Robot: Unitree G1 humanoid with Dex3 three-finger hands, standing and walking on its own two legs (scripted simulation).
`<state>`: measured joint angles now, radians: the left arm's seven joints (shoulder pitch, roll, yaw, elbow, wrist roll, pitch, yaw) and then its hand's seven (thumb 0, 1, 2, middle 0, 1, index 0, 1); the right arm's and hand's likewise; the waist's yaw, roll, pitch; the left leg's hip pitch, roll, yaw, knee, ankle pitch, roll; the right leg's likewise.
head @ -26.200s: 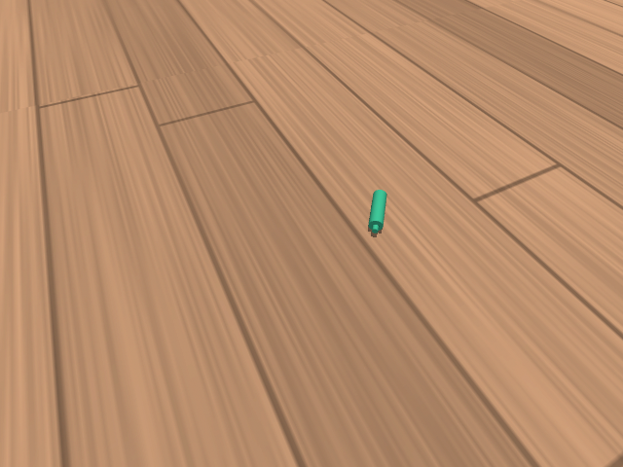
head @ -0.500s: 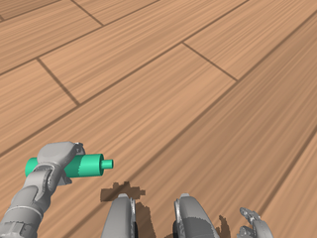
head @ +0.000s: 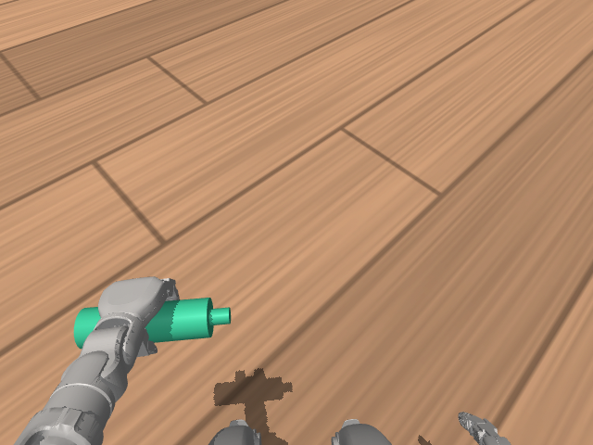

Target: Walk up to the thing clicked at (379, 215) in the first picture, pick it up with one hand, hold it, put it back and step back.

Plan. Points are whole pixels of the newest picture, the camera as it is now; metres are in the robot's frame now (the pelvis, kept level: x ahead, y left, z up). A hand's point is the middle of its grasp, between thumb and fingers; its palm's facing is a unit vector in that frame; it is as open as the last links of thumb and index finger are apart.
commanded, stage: lift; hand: left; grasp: from above
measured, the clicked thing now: (158, 321) +0.32 +0.22 -0.11
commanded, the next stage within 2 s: hold in 0.04 s
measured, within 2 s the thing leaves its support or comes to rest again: neither
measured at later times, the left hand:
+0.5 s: hand (141, 309) +0.32 +0.22 -0.04, palm faces -0.47 -0.06 -0.88, open 9.1 cm
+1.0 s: hand (139, 308) +0.31 +0.22 -0.02, palm faces -0.48 -0.04 -0.88, open 9.2 cm
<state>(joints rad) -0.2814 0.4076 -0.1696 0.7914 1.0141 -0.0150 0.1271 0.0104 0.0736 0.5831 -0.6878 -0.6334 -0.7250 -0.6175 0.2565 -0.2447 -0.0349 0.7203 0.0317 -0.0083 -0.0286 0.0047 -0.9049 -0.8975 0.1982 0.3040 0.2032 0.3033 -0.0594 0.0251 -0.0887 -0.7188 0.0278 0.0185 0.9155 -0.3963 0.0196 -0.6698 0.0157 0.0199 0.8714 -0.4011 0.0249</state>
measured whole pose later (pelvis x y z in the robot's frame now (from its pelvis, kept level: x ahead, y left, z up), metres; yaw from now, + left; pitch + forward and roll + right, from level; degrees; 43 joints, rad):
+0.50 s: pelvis +0.02 +0.00 +0.03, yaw +0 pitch +7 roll -1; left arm -0.26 0.40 -0.20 0.75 1.01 -0.02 0.07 0.01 0.08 0.58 -0.69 -0.63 -0.73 -0.61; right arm 0.24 -0.25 -0.04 0.71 0.04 0.02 -0.03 0.01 -0.90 -0.89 0.20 0.30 0.20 0.30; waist -0.04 0.03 -0.06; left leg -0.48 0.01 0.03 0.69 -0.33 0.02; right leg -0.44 0.00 0.03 0.67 -0.34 0.02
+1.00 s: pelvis +0.02 +0.00 +0.04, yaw +0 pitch +4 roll +0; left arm -0.24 0.40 -0.22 0.70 1.01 -0.01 0.02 0.01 0.05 0.63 -0.69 -0.63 -0.73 -0.62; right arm 0.22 -0.26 -0.04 0.69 0.05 0.05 -0.04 0.01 -0.90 -0.89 0.20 0.30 0.20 0.30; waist -0.02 0.03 -0.03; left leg -0.37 0.01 0.04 0.59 -0.28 0.02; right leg -0.34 0.00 0.04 0.57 -0.29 0.02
